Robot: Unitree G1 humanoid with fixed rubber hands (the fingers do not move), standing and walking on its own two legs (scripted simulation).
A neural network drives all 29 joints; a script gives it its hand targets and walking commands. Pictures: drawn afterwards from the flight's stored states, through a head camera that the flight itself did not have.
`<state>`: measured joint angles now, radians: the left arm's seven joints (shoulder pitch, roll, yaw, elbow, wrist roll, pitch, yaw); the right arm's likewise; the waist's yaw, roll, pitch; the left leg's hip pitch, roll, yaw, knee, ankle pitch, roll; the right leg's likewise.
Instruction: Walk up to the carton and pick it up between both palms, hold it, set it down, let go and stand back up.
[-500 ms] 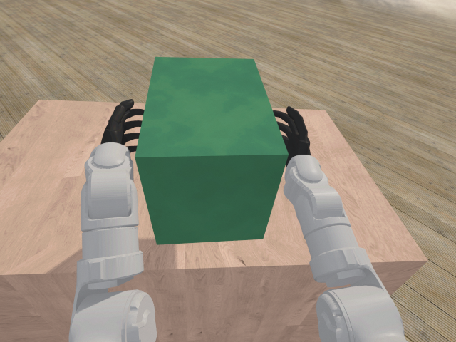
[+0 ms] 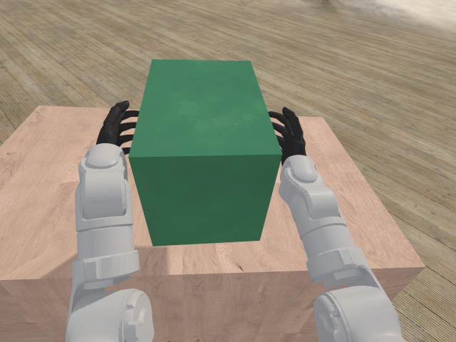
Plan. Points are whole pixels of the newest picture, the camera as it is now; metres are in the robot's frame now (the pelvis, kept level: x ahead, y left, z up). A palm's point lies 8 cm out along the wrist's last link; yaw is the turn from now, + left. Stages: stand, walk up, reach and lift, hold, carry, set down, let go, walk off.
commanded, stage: hold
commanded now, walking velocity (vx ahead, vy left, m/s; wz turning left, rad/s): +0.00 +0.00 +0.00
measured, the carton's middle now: (204, 147) +0.44 +0.01 +0.16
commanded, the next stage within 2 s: none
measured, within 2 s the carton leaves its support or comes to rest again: neither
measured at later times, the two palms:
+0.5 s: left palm (119, 149) +0.36 +0.15 +0.21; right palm (297, 156) +0.36 -0.15 +0.20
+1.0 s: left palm (110, 151) +0.36 +0.16 +0.21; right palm (292, 158) +0.36 -0.13 +0.20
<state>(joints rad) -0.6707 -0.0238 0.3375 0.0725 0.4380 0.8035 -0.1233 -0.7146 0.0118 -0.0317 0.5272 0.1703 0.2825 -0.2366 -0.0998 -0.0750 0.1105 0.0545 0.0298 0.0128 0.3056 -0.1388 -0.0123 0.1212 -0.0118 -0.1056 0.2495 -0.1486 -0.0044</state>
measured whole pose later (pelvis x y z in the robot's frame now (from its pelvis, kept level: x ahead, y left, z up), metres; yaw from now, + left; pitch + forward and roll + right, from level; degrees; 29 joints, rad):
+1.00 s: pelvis +0.00 +0.01 +0.00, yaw +0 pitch -13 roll -1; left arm -0.66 -0.03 0.32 0.05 0.44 0.81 -0.11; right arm -0.70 0.01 -0.04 0.51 0.17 0.28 -0.22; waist -0.10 -0.07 0.12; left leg 0.05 0.02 0.02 0.31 -0.13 0.00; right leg 0.11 -0.02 -0.10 0.25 -0.14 0.00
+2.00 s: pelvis -0.01 +0.00 +0.00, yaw +0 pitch -12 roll -1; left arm -0.68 -0.04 0.33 0.08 0.44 0.81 -0.11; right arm -0.72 0.01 -0.07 0.53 0.14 0.27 -0.21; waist -0.10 -0.07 0.12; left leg 0.03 0.03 0.03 0.30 -0.12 -0.01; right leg 0.09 -0.01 -0.10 0.26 -0.14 0.00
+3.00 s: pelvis -0.01 +0.00 +0.00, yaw +0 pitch -12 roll -1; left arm -0.69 -0.04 0.34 0.09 0.45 0.80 -0.11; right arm -0.72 0.02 -0.07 0.54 0.13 0.26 -0.21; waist -0.10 -0.07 0.11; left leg 0.04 0.03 0.03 0.29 -0.12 -0.01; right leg 0.10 -0.01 -0.10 0.26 -0.14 -0.01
